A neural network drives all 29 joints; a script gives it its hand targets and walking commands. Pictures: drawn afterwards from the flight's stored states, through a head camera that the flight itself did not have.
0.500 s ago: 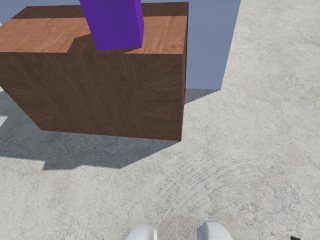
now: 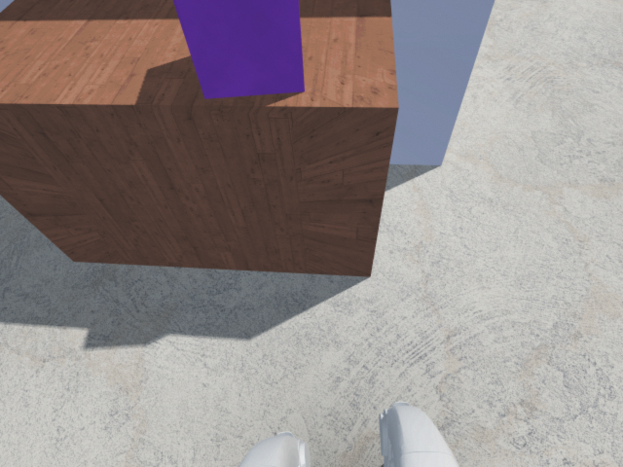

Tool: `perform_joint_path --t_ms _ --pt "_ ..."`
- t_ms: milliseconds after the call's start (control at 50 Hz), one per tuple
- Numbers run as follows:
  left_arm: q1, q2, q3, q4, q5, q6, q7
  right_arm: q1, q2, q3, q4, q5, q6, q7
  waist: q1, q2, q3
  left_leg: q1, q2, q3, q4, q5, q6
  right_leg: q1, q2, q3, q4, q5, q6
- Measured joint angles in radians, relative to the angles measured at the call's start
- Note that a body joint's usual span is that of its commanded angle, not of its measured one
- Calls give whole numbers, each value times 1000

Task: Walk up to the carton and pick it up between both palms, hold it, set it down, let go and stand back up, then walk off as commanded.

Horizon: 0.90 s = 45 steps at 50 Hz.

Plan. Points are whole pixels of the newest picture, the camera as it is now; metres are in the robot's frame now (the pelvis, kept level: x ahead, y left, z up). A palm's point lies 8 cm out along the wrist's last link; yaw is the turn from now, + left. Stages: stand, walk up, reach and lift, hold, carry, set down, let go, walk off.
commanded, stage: walk up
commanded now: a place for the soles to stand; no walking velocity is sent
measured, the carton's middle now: (245, 9) +0.90 +0.13 +0.11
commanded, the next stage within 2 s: none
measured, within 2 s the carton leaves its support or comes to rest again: neither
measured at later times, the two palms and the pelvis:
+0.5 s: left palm out of the picture +0.11 +0.38 -0.10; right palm out of the picture +0.12 -0.24 -0.10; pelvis +0.03 +0.08 -0.01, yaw -3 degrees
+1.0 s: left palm out of the picture +0.13 +0.35 -0.10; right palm (552, 462) +0.14 -0.26 -0.08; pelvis +0.02 +0.06 +0.00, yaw -5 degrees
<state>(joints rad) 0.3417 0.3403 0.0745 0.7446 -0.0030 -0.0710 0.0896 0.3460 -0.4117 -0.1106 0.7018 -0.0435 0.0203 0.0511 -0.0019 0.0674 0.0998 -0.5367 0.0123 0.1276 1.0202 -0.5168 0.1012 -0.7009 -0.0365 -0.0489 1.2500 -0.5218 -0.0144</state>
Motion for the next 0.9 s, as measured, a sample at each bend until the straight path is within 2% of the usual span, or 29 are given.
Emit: perform_joint_path --t_ms 60,100,160,200,240,280,340,360,400,440,500,680,740,760,800,860,900 --pt "0 0 -3 0 -2 -5 2 23 0 0 0 0 1 -1 0 -3 -1 1 -1 5 7 -16 3 34 0 -37 -119 8 -4" --pt "3 1 2 -1 1 -20 6 19 0 0 0 0 4 -1 1 -5 4 -3 -1 5 44 -28 1 112 -1 -50 -269 83 -24" --pt "9 0 3 1 10 -21 16 -46 0 0 1 0 31 -6 1 1 26 -45 1 -25 229 -28 -56 135 -2 -48 -229 79 -22" --pt "11 0 -3 1 12 -11 20 -103 0 1 0 0 46 -6 0 8 26 -65 1 -48 323 -40 -61 162 -8 -41 -228 68 -22" --pt "11 0 -2 0 21 -11 21 -163 0 1 -1 0 46 -6 0 9 26 -66 4 -60 340 -41 -61 180 -20 -23 -228 63 -22" --pt "8 0 4 0 35 -13 22 -213 0 1 -1 0 46 -5 0 11 23 -65 10 -67 304 -41 -61 180 -31 -5 -228 62 -22" --pt "-2 0 16 0 51 -9 22 -243 -2 1 -2 0 24 -3 -1 9 14 -15 12 -70 76 -38 -61 155 -50 23 -214 59 -21" --pt "-8 0 18 1 51 -3 22 -238 -2 0 -1 0 9 -3 -1 8 12 -14 8 -61 53 -6 -55 138 -50 42 -183 44 -21" --pt "-17 0 15 1 40 22 21 -217 4 8 1 0 3 -3 -2 2 13 -21 3 -41 84 -3 -34 110 -10 110 -99 22 -22" --pt "-31 0 11 0 24 28 21 -180 12 17 1 0 1 -7 -1 -6 12 -20 2 -33 78 -5 -28 84 27 143 -39 22 -21" --pt "-42 0 6 0 10 28 21 -123 18 20 3 0 -5 -19 -1 -20 12 -15 2 -23 48 6 -26 61 42 138 -28 22 -21" --pt "-51 0 9 0 3 37 21 -20 19 21 3 0 -15 -42 0 -79 11 -10 2 -2 27 8 -14 77 42 120 -48 21 -21" --pt "-52 1 1 0 5 29 18 -29 19 21 3 0 -15 -42 1 -89 10 -10 5 -1 31 8 -21 143 37 100 -171 21 -21" --pt "-52 0 -2 1 11 23 16 -43 19 21 4 0 -15 -42 0 -84 12 -9 11 -3 36 6 -27 165 41 96 -208 4 -8" --pt "-52 0 -10 2 22 8 9 -74 19 22 4 0 -13 -42 0 -76 12 -9 19 -8 40 -6 -39 164 48 93 -206 8 11" --pt "-52 0 -17 2 27 3 7 -138 19 22 4 0 -13 -42 0 -74 12 -9 19 -10 40 -55 -45 163 48 104 -206 24 11" --pt "-54 0 -20 2 28 3 6 -174 19 22 3 0 -17 -42 0 -66 12 -6 19 -11 17 12 -45 162 49 107 -206 28 11"
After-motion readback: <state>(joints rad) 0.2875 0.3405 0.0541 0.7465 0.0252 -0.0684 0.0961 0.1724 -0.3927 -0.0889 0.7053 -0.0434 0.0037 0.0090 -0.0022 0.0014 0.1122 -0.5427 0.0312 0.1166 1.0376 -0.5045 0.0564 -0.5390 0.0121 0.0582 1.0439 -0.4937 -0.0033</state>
